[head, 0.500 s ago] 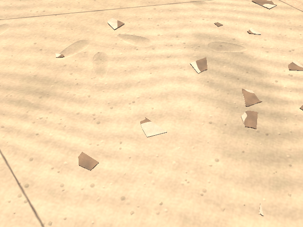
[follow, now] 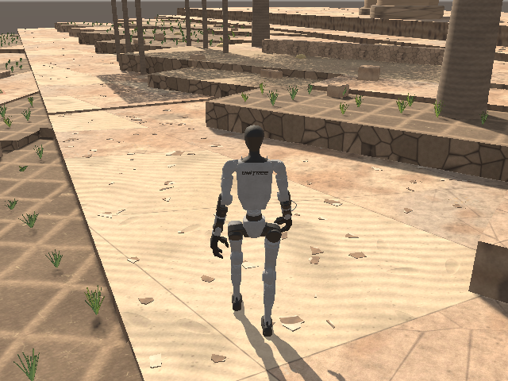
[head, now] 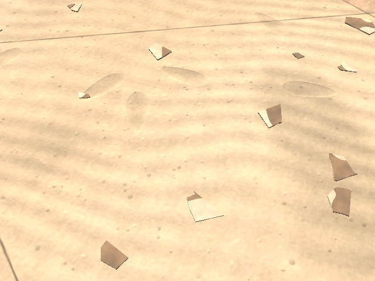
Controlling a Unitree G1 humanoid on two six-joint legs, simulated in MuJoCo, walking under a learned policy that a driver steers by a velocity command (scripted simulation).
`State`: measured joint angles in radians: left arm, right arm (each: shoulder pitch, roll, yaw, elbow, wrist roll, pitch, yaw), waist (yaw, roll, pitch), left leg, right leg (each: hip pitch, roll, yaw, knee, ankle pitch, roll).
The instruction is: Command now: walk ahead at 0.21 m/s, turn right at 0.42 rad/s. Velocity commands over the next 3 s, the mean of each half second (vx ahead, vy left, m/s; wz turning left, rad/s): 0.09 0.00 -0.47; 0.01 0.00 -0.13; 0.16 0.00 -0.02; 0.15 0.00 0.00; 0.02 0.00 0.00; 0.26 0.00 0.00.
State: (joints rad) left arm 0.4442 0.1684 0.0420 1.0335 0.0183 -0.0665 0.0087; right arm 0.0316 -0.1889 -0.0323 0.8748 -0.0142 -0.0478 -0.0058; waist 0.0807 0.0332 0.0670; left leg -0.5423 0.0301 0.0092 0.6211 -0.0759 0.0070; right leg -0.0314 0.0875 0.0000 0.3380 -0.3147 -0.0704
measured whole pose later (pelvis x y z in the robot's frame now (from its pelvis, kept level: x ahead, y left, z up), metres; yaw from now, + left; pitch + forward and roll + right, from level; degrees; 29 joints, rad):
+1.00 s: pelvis +0.04 +0.00 +0.01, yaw -19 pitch -2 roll +0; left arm 0.20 0.20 0.02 0.95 0.01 0.00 0.02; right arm 0.26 -0.19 -0.02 0.98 -0.01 0.00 -0.02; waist 0.00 -0.01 0.03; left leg -0.13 0.01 0.02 0.38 -0.23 0.00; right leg -0.16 0.04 -0.02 0.38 -0.18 -0.04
